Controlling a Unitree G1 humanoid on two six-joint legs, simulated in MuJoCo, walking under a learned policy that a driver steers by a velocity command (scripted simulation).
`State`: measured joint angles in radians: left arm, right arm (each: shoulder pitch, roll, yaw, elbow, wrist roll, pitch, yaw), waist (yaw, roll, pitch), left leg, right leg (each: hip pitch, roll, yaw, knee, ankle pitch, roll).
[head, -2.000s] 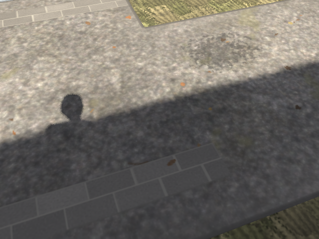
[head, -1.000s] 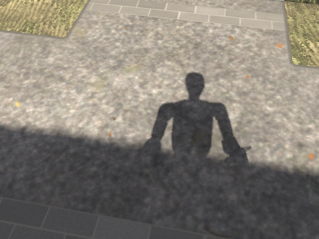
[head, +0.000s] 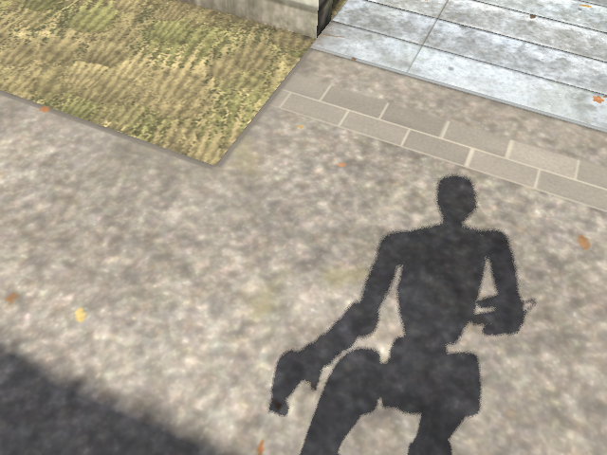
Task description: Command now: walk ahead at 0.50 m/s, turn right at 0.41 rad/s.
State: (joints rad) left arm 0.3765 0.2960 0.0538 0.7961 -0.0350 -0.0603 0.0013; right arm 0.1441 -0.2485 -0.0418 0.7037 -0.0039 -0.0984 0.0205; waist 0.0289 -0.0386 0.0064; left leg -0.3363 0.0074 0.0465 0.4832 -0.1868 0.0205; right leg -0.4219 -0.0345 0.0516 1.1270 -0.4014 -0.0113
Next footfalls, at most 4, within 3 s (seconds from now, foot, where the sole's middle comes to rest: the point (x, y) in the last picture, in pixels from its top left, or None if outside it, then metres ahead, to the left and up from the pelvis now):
0.40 right None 0.33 -0.19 -0.77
0.88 left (362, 378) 0.66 -0.12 -0.77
1.24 right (458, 447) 0.51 -0.32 -0.77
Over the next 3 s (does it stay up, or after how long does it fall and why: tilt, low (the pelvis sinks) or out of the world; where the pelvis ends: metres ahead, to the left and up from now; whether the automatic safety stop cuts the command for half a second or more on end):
stays up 0.57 -0.20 0.00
